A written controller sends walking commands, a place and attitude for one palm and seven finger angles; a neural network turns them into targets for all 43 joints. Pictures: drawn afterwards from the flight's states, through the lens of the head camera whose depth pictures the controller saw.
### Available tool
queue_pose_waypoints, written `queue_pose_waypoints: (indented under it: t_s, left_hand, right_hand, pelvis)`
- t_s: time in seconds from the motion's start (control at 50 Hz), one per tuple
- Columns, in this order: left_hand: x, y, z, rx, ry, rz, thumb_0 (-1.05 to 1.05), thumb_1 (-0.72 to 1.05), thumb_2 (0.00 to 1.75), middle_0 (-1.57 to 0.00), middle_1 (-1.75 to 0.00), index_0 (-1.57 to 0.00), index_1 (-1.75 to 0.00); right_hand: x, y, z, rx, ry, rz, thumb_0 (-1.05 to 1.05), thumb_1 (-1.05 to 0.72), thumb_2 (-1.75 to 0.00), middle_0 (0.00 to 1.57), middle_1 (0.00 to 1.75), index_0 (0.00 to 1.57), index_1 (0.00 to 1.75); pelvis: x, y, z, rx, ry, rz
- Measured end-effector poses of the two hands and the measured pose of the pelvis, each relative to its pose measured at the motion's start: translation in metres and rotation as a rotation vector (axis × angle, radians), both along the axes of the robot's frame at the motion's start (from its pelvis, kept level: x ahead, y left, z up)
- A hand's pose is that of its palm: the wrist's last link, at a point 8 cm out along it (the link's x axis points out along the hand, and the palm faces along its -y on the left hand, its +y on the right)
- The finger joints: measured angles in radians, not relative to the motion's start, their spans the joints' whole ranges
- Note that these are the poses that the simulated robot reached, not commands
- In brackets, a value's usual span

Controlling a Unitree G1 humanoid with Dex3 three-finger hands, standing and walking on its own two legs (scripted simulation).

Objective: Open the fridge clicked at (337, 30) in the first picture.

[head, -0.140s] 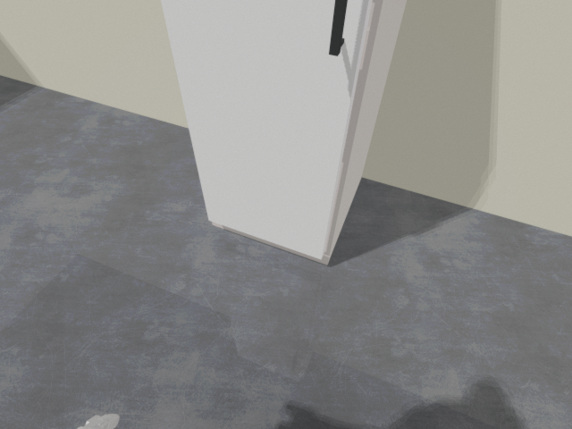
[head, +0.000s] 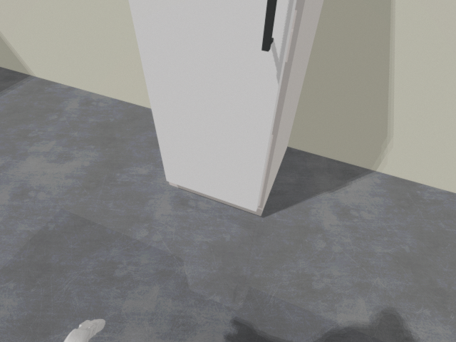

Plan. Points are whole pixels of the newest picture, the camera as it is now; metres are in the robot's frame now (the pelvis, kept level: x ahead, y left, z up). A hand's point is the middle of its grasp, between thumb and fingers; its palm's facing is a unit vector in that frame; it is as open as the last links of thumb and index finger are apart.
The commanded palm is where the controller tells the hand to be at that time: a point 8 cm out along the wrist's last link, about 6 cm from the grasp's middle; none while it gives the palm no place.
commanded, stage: stand and wait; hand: right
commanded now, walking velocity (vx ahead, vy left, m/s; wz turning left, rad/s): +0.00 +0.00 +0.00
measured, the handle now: out of the picture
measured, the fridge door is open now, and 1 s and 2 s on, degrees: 0 0 0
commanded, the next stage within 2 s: look at it before walking up in 0.68 s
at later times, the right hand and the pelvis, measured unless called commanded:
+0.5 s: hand out of the picture +0.06 -0.23 -0.15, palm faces -0.03 +0.94 -0.33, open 7.4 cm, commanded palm none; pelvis -0.01 +0.02 +0.01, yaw +0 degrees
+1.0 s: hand out of the picture +0.07 -0.22 -0.15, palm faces -0.03 +0.94 -0.33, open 7.4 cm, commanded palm none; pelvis -0.01 +0.02 +0.01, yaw +0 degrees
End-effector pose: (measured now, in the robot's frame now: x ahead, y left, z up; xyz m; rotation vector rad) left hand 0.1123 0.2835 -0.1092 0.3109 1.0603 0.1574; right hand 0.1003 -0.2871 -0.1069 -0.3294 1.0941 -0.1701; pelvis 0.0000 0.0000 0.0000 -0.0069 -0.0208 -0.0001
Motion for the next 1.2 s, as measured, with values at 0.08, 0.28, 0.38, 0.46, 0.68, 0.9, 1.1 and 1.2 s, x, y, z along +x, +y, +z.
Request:
queue_pose_waypoints:
  t_s: [0.08,0.28,0.38,0.46,0.68,0.9,1.1,1.2]
  left_hand:
    - [0.002,0.000,0.001,-0.007,-0.005,-0.002,0.01,0.90,0.90,-0.20,-0.30,-0.20,-0.30]
    - [-0.022,0.012,-0.002,0.003,0.068,0.024,0.01,0.90,0.90,-0.20,-0.30,-0.20,-0.30]
    - [-0.041,0.019,-0.005,0.010,0.120,0.041,0.01,0.90,0.90,-0.20,-0.30,-0.20,-0.30]
    - [-0.052,0.022,-0.007,0.011,0.151,0.052,0.01,0.90,0.90,-0.20,-0.30,-0.20,-0.30]
    - [-0.062,0.024,-0.010,0.000,0.164,0.061,0.01,0.90,0.90,-0.20,-0.30,-0.20,-0.30]
    - [-0.057,0.023,-0.008,-0.004,0.143,0.056,0.01,0.90,0.90,-0.20,-0.30,-0.20,-0.30]
    - [-0.054,0.025,-0.004,0.006,0.134,0.056,0.01,0.90,0.90,-0.20,-0.30,-0.20,-0.30]
    - [-0.055,0.025,-0.003,0.010,0.135,0.055,0.01,0.90,0.90,-0.20,-0.30,-0.20,-0.30]
  right_hand:
    - [-0.003,0.009,-0.002,0.018,0.005,-0.002,0.01,-0.90,-0.90,0.20,0.30,0.20,0.30]
    - [-0.028,0.016,-0.008,0.027,0.071,-0.024,0.00,-0.90,-0.90,0.20,0.30,0.20,0.30]
    - [-0.040,0.015,-0.009,0.019,0.106,-0.037,0.01,-0.90,-0.90,0.20,0.30,0.20,0.30]
    - [-0.046,0.014,-0.008,0.011,0.122,-0.042,0.01,-0.90,-0.90,0.20,0.30,0.20,0.30]
    - [-0.044,0.016,-0.005,0.004,0.111,-0.036,0.01,-0.90,-0.90,0.20,0.30,0.20,0.30]
    - [-0.036,0.021,-0.004,0.013,0.086,-0.027,0.00,-0.90,-0.90,0.20,0.30,0.20,0.30]
    - [-0.039,0.021,-0.005,0.017,0.087,-0.031,0.00,-0.90,-0.90,0.20,0.30,0.20,0.30]
    - [-0.042,0.019,-0.006,0.016,0.095,-0.035,0.00,-0.90,-0.90,0.20,0.30,0.20,0.30]
  pelvis:
    - [-0.001,0.003,0.001,-0.001,-0.002,0.001]
    - [-0.005,0.010,0.003,0.001,-0.003,0.001]
    - [-0.007,0.013,0.004,0.001,-0.003,0.000]
    - [-0.008,0.015,0.005,0.002,-0.005,0.001]
    - [-0.012,0.018,0.006,0.001,-0.007,0.003]
    - [-0.013,0.019,0.007,0.002,-0.005,0.003]
    - [-0.012,0.019,0.007,0.003,-0.009,0.003]
    - [-0.013,0.019,0.008,0.004,-0.010,0.003]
